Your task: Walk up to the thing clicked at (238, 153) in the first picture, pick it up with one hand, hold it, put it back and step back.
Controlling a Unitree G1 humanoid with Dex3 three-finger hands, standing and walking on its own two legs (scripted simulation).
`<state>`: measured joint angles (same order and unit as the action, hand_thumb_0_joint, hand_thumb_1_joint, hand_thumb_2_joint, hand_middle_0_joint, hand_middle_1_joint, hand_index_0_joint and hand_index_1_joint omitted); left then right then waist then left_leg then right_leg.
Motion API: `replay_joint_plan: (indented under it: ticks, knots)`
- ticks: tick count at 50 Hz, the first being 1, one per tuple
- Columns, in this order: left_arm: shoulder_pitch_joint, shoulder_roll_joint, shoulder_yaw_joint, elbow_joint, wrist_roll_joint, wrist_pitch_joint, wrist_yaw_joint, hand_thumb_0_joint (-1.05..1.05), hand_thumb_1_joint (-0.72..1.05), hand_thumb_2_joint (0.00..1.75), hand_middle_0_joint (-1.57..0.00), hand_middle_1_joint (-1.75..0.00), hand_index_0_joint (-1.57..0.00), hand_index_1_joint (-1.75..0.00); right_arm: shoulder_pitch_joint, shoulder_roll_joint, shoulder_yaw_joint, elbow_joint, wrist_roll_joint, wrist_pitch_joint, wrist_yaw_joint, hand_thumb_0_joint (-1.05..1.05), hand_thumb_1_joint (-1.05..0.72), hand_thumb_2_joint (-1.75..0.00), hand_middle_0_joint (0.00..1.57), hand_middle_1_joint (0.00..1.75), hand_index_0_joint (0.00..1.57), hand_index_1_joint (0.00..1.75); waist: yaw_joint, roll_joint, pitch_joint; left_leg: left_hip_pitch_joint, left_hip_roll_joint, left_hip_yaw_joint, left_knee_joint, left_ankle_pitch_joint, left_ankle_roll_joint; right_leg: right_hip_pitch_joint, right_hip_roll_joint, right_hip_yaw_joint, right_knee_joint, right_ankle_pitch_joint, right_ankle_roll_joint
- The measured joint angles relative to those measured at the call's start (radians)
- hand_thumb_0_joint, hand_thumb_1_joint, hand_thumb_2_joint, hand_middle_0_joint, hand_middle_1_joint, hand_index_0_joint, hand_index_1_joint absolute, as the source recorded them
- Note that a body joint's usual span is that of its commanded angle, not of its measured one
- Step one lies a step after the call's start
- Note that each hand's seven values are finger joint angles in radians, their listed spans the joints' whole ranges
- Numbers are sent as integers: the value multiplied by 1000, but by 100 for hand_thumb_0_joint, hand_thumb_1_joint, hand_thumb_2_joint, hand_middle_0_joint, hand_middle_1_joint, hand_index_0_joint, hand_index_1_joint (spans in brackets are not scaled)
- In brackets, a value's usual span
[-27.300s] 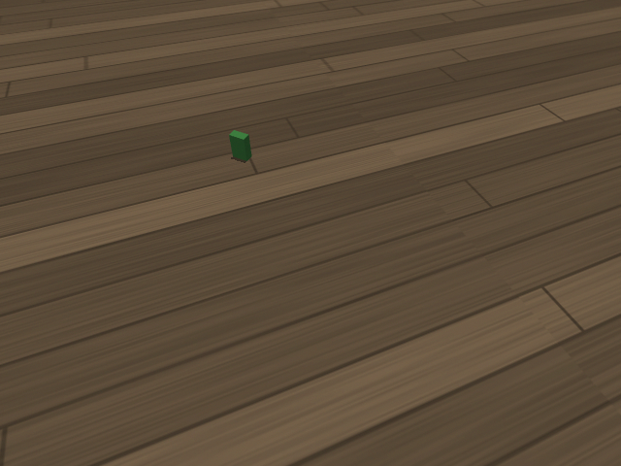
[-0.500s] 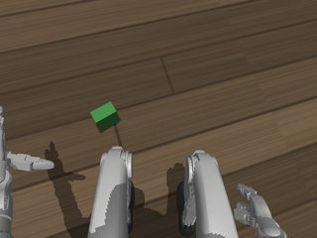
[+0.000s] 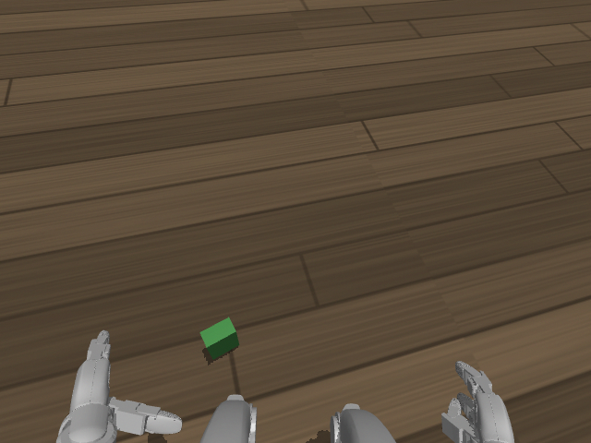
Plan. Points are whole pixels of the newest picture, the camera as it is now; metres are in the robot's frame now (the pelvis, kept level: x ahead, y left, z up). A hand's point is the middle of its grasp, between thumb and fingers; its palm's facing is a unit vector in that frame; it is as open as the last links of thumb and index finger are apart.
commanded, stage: home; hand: left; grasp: from the side
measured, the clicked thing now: (220, 339) +0.42 +0.20 -0.61
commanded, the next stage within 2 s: stand in 1.98 s
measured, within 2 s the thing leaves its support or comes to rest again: neither
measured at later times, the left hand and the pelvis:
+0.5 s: hand (147, 396) +0.19 +0.19 -0.02, palm faces +0.11 -0.95 -0.29, open 17.3 cm; pelvis +0.03 +0.00 +0.05, yaw +1 degrees
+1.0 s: hand (160, 396) +0.19 +0.17 -0.01, palm faces +0.10 -0.95 -0.28, open 17.4 cm; pelvis +0.02 -0.01 +0.05, yaw +1 degrees
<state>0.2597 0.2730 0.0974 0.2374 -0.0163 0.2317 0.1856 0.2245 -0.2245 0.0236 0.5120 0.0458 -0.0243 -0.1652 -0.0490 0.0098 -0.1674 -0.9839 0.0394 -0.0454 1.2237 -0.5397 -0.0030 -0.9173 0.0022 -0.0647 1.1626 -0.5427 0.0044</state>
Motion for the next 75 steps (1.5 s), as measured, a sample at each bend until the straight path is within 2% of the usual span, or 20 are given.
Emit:
replay_joint_plan:
  ticks: [9, 14, 26, 54, 75]
  knots:
    - [177, -44, -100, -216, -8, 51, 6, -1, -53, 6, -6, -5, -6, -5, 79, 21, 10, -27, -8, -21, -24, 1, -90, -90, 20, 30, 21, 30, -2, 33, -4, 237, -3, 22, -176, 31, 11, 237, -2, 17, -190, 45, 13]
    - [228, -58, -126, -281, -6, 52, -10, 0, -53, 6, -6, -5, -6, -5, 79, 31, 13, -36, -15, -35, -22, 1, -90, -90, 20, 30, 21, 30, 9, 41, 9, 302, -6, 30, -216, 37, 14, 300, -4, 24, -229, 52, 16]
    - [222, -61, -113, -258, 5, 46, -36, -1, -52, 7, -6, -5, -6, -5, 45, 22, 10, -40, -33, -75, -13, 1, -90, -90, 20, 30, 21, 30, 30, 22, 57, 338, -9, 20, -245, 51, 4, 334, -6, 14, -247, 56, 8]
    - [202, -70, -110, -224, 4, 29, -54, -1, -54, 6, -5, -5, -6, -5, 58, 14, 1, -9, -30, -87, -12, 1, -90, -90, 20, 30, 21, 30, 24, 23, 62, 363, -2, 20, -277, 73, -11, 347, 0, 14, -257, 66, -8]
    - [200, -70, -108, -219, 4, 25, -56, -1, -56, 4, -5, -5, -5, -5, 51, 17, 2, -4, -31, -98, -14, 1, -90, -90, 20, 30, 21, 30, 27, 20, 65, 369, -6, 23, -280, 74, -5, 356, -3, 17, -266, 71, -2]
